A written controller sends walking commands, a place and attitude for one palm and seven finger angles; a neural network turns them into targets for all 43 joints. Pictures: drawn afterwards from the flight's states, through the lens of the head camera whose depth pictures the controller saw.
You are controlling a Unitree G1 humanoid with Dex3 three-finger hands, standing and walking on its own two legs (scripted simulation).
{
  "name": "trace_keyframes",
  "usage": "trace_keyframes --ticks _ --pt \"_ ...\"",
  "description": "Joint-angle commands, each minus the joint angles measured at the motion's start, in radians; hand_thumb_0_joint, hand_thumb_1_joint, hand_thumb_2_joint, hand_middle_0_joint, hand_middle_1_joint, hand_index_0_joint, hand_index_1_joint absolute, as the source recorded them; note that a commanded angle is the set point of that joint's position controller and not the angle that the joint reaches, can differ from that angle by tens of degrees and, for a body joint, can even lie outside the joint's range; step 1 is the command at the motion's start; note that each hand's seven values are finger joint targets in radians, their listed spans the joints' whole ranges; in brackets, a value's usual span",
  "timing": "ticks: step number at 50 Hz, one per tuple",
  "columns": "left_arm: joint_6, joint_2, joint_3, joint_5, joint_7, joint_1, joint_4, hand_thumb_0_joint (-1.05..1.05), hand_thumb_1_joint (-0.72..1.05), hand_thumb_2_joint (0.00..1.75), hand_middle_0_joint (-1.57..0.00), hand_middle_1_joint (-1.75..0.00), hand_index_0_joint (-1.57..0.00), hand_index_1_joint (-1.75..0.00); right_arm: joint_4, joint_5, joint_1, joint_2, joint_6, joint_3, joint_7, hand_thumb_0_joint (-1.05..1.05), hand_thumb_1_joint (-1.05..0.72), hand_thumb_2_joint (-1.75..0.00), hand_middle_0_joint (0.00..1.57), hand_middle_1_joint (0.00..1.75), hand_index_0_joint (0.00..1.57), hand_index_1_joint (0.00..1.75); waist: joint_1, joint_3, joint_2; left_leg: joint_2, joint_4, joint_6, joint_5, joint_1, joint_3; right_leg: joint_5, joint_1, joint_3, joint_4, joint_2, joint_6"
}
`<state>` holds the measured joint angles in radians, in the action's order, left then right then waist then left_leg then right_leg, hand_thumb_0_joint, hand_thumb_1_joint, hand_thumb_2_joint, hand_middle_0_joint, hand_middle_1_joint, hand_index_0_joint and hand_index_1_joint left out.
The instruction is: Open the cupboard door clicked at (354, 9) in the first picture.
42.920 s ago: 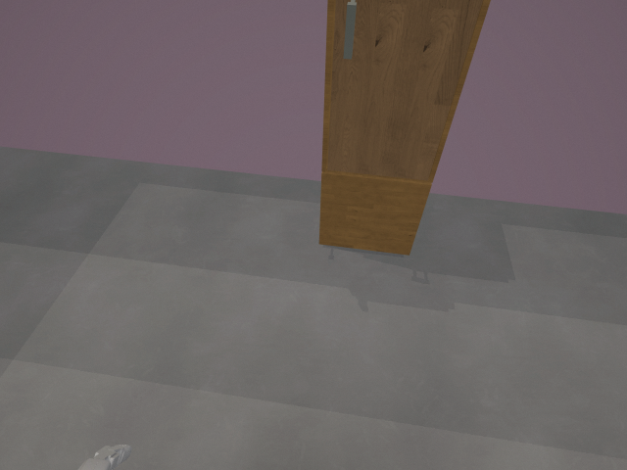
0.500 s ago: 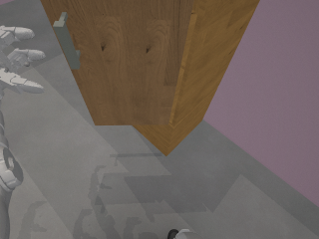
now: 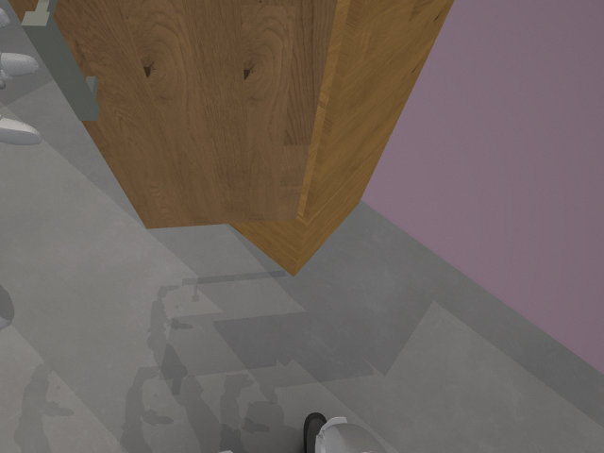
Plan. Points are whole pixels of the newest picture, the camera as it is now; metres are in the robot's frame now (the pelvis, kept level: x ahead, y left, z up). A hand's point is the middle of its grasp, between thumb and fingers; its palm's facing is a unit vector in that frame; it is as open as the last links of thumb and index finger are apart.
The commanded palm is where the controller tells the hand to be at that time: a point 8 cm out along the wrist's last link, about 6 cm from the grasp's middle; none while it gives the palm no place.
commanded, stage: move the hooked fingers beside the handle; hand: left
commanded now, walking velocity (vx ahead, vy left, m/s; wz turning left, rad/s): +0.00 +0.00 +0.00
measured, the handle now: (69, 59) +0.56 +0.21 +0.14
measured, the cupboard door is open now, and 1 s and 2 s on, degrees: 46 46 46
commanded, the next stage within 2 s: slide the fingers in behind the handle in 1.26 s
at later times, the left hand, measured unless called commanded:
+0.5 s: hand out of the picture +0.49 +0.28 +0.14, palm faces -0.01 -1.00 -0.02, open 14.0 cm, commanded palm +0.48 +0.32 +0.14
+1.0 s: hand out of the picture +0.52 +0.28 +0.14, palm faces +0.00 -1.00 +0.00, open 14.0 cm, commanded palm +0.49 +0.33 +0.14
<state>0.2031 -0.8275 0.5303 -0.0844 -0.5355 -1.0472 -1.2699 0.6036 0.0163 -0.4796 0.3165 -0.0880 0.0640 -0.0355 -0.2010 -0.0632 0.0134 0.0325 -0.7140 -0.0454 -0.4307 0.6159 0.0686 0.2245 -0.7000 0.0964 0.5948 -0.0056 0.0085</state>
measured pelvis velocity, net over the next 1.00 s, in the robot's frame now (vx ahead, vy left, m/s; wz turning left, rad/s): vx -0.01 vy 0.00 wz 0.00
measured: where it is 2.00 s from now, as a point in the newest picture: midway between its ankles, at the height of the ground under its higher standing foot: outside the picture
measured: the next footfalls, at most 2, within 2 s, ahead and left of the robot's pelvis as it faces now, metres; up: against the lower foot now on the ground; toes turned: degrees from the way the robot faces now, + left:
none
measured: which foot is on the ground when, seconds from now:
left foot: down 0.00-1.00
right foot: down 0.00-1.00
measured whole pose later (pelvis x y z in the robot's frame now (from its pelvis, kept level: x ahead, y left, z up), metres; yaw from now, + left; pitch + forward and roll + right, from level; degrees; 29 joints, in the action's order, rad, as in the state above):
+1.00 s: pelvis -0.01 +0.00 +0.00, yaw +0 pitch +20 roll -3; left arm 0.20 -0.89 0.52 -0.07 -0.53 -1.10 -1.32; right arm 0.61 0.02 -0.49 0.32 -0.09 0.08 -0.05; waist -0.22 -0.05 0.01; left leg 0.04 -0.75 -0.04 -0.44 0.66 0.05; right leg 0.23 -0.74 0.10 0.62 -0.01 0.01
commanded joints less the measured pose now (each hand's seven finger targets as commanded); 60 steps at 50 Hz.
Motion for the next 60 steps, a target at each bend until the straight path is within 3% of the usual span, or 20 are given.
trace_keyframes --ticks 1,5,8,11,14,17,21,24,26,27,30,32,36,38,44,48,50,54,55,60 --pt "0.062 -0.385 0.079 -0.027 0.025 -0.357 0.268 0.0 -0.5 0.3 -0.3 -1.2 -0.3 -1.2 -0.064 -0.005 -0.157 0.189 -0.001 -0.079 -0.001 0.0 -0.9 -0.9 0.2 0.3 0.2 0.3 0.068 -0.488 0.182 0.004 0.039 0.042 0.718 -0.236 -0.114 -0.439 0.339 -0.064 0.036 -0.027 0.018" --pt "0.074 -0.384 0.094 -0.042 0.023 -0.345 0.332 0.0 -0.5 0.3 -0.3 -1.2 -0.3 -1.2 -0.076 -0.001 -0.148 0.187 -0.009 -0.083 0.006 0.0 -0.9 -0.9 0.2 0.3 0.2 0.3 0.074 -0.523 0.196 0.007 0.036 0.043 0.762 -0.273 -0.114 -0.467 0.357 -0.065 0.039 -0.029 0.017" --pt "0.06 -0.313 0.049 -0.057 0.0 -0.308 0.287 0.0 -0.5 0.3 -0.3 -1.2 -0.3 -1.2 -0.072 0.004 -0.136 0.184 -0.01 -0.083 0.007 0.0 -0.9 -0.9 0.2 0.3 0.2 0.3 0.058 -0.465 0.159 0.007 0.038 0.034 0.727 -0.257 -0.107 -0.453 0.34 -0.063 0.027 -0.03 0.012" --pt "0.053 -0.23 -0.016 -0.071 -0.025 -0.327 0.336 0.0 -0.5 0.3 -0.3 -1.2 -0.3 -1.2 -0.064 0.004 -0.124 0.179 -0.006 -0.086 0.004 0.0 -0.9 -0.9 0.2 0.3 0.2 0.3 0.052 -0.478 0.237 0.013 0.03 0.052 0.821 -0.351 -0.122 -0.436 0.277 -0.052 0.026 -0.032 0.016" --pt "0.034 -0.166 -0.048 -0.093 -0.032 -0.312 0.286 0.0 -0.5 0.3 -0.3 -1.2 -0.3 -1.2 -0.051 0.001 -0.124 0.18 -0.001 -0.086 -0.001 0.0 -0.9 -0.9 0.2 0.3 0.2 0.3 0.03 -0.418 0.142 0.017 0.028 0.042 0.783 -0.325 -0.124 -0.413 0.251 -0.046 0.018 -0.034 0.014" --pt "0.021 -0.195 -0.037 -0.088 -0.017 -0.378 0.245 0.0 -0.5 0.3 -0.3 -1.2 -0.3 -1.2 -0.044 0.002 -0.113 0.183 0.006 -0.08 -0.006 0.0 -0.9 -0.9 0.2 0.3 0.2 0.3 0.018 -0.379 0.112 0.004 0.042 0.03 0.634 -0.236 -0.117 -0.391 0.272 -0.052 0.022 -0.026 0.013" --pt "0.063 -0.231 -0.03 -0.052 0.028 -0.439 0.308 0.0 -0.5 0.3 -0.3 -1.2 -0.3 -1.2 -0.042 -0.004 -0.108 0.171 0.017 -0.078 -0.009 0.0 -0.9 -0.9 0.2 0.3 0.2 0.3 0.033 -0.458 0.22 0.007 0.021 0.06 0.737 -0.314 -0.136 -0.389 0.254 -0.052 0.041 -0.024 0.021" --pt "0.086 -0.204 -0.047 -0.054 0.052 -0.47 0.309 0.0 -0.5 0.3 -0.3 -1.2 -0.3 -1.2 -0.048 -0.005 -0.104 0.17 0.021 -0.074 -0.011 0.0 -0.9 -0.9 0.2 0.3 0.2 0.3 0.018 -0.466 0.179 0.01 0.022 0.06 0.723 -0.307 -0.141 -0.38 0.261 -0.049 0.045 -0.028 0.021" --pt "0.078 -0.236 -0.029 -0.046 0.058 -0.478 0.238 0.0 -0.5 0.3 -0.3 -1.2 -0.3 -1.2 -0.039 0.0 -0.102 0.174 0.024 -0.071 -0.014 0.0 -0.9 -0.9 0.2 0.3 0.2 0.3 0.01 -0.433 0.132 0.006 0.029 0.046 0.633 -0.247 -0.136 -0.364 0.278 -0.055 0.038 -0.024 0.014" --pt "0.067 -0.224 -0.045 -0.041 0.057 -0.477 0.21 0.0 -0.5 0.3 -0.3 -1.2 -0.3 -1.2 -0.041 0.003 -0.098 0.174 0.026 -0.067 -0.015 0.0 -0.9 -0.9 0.2 0.3 0.2 0.3 0.006 -0.416 0.132 0.0 0.035 0.037 0.578 -0.212 -0.128 -0.353 0.286 -0.061 0.036 -0.021 0.013" --pt "0.057 -0.32 -0.006 -0.005 0.063 -0.484 0.18 0.0 -0.5 0.3 -0.3 -1.2 -0.3 -1.2 -0.047 0.005 -0.103 0.179 0.027 -0.057 -0.022 0.0 -0.9 -0.9 0.2 0.3 0.2 0.3 0.024 -0.431 0.177 -0.011 0.039 0.031 0.533 -0.158 -0.121 -0.357 0.324 -0.071 0.045 -0.013 0.017" --pt "0.056 -0.304 -0.033 0.013 0.064 -0.484 0.171 0.0 -0.5 0.3 -0.3 -1.2 -0.3 -1.2 -0.048 0.003 -0.111 0.175 0.029 -0.056 -0.024 0.0 -0.9 -0.9 0.2 0.3 0.2 0.3 0.017 -0.422 0.193 -0.01 0.036 0.032 0.524 -0.159 -0.119 -0.342 0.3 -0.07 0.042 -0.013 0.015" --pt "0.074 -0.343 -0.001 -0.005 0.043 -0.474 0.16 0.0 -0.5 0.3 -0.3 -1.2 -0.3 -1.2 -0.051 0.001 -0.131 0.187 0.027 -0.057 -0.028 0.0 -0.9 -0.9 0.2 0.3 0.2 0.3 0.011 -0.451 0.118 -0.005 0.037 0.026 0.495 -0.139 -0.122 -0.34 0.326 -0.07 0.043 -0.019 0.012" --pt "0.071 -0.317 -0.021 -0.018 0.024 -0.504 0.16 0.0 -0.5 0.3 -0.3 -1.2 -0.3 -1.2 -0.046 0.002 -0.137 0.191 0.029 -0.058 -0.029 0.0 -0.9 -0.9 0.2 0.3 0.2 0.3 -0.005 -0.457 0.132 -0.004 0.04 0.02 0.455 -0.135 -0.114 -0.324 0.317 -0.076 0.036 -0.019 0.01" --pt "0.064 -0.373 0.022 -0.013 0.004 -0.451 0.16 0.0 -0.5 0.3 -0.3 -1.2 -0.3 -1.2 -0.038 -0.002 -0.17 0.196 0.019 -0.06 -0.029 0.0 -0.9 -0.9 0.2 0.3 0.2 0.3 0.018 -0.483 0.185 -0.003 0.03 0.03 0.548 -0.164 -0.12 -0.346 0.296 -0.068 0.046 -0.025 0.019" --pt "0.047 -0.392 0.029 -0.007 0.007 -0.424 0.144 0.0 -0.5 0.3 -0.3 -1.2 -0.3 -1.2 -0.04 -0.001 -0.173 0.199 0.008 -0.059 -0.023 0.0 -0.9 -0.9 0.2 0.3 0.2 0.3 0.021 -0.431 0.15 -0.002 0.036 0.025 0.494 -0.116 -0.116 -0.324 0.293 -0.065 0.038 -0.026 0.014" --pt "0.056 -0.411 0.043 -0.008 0.012 -0.458 0.19 0.0 -0.5 0.3 -0.3 -1.2 -0.3 -1.2 -0.042 -0.002 -0.178 0.198 0.004 -0.062 -0.024 0.0 -0.9 -0.9 0.2 0.3 0.2 0.3 0.023 -0.469 0.194 -0.002 0.032 0.03 0.54 -0.152 -0.119 -0.345 0.295 -0.064 0.043 -0.027 0.016" --pt "0.072 -0.36 0.023 -0.021 0.008 -0.434 0.232 0.0 -0.5 0.3 -0.3 -1.2 -0.3 -1.2 -0.046 -0.005 -0.181 0.194 -0.001 -0.068 -0.017 0.0 -0.9 -0.9 0.2 0.3 0.2 0.3 0.02 -0.494 0.228 0.007 0.018 0.045 0.65 -0.232 -0.125 -0.363 0.26 -0.056 0.045 -0.036 0.02" --pt "0.075 -0.387 0.046 -0.023 0.009 -0.44 0.25 0.0 -0.5 0.3 -0.3 -1.2 -0.3 -1.2 -0.041 -0.005 -0.184 0.196 -0.003 -0.072 -0.016 0.0 -0.9 -0.9 0.2 0.3 0.2 0.3 0.026 -0.512 0.227 0.011 0.012 0.049 0.673 -0.249 -0.131 -0.365 0.258 -0.055 0.046 -0.036 0.016" --pt "0.066 -0.274 -0.014 -0.049 0.004 -0.439 0.303 0.0 -0.5 0.3 -0.3 -1.2 -0.3 -1.2 -0.035 -0.008 -0.177 0.188 -0.001 -0.081 -0.007 0.0 -0.9 -0.9 0.2 0.3 0.2 0.3 0.02 -0.525 0.281 0.026 0.0 0.072 0.816 -0.37 -0.149 -0.364 0.192 -0.038 0.041 -0.044 0.019"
